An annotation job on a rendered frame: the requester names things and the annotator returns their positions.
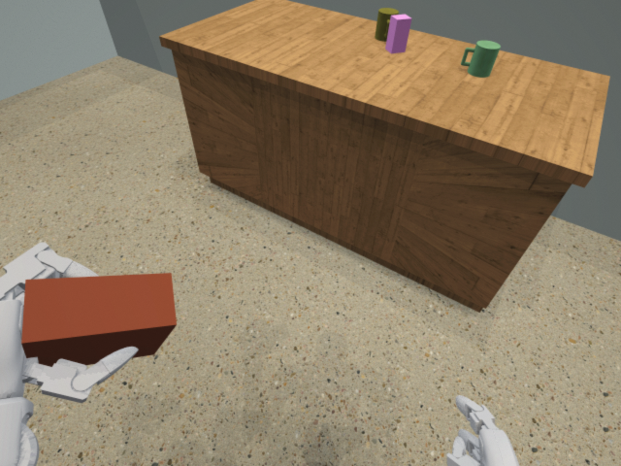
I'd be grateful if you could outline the right robot hand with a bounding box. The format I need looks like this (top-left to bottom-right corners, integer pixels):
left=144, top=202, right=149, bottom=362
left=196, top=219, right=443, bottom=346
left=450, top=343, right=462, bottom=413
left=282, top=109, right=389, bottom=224
left=446, top=395, right=519, bottom=466

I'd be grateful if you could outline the left robot hand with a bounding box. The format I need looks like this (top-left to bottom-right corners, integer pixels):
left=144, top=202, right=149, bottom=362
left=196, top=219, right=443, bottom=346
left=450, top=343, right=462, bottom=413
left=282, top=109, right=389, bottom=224
left=0, top=243, right=138, bottom=403

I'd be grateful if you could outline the robot left forearm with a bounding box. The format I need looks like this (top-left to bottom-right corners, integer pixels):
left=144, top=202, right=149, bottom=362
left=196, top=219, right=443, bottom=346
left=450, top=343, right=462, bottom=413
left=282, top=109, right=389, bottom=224
left=0, top=397, right=39, bottom=466

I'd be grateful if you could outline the table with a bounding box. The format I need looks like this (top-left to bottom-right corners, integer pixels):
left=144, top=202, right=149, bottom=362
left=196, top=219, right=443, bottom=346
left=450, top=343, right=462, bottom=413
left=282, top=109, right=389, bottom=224
left=159, top=0, right=610, bottom=313

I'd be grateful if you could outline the sponge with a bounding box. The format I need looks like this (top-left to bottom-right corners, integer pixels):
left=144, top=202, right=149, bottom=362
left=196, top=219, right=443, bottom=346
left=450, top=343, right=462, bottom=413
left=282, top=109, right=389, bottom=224
left=21, top=273, right=177, bottom=367

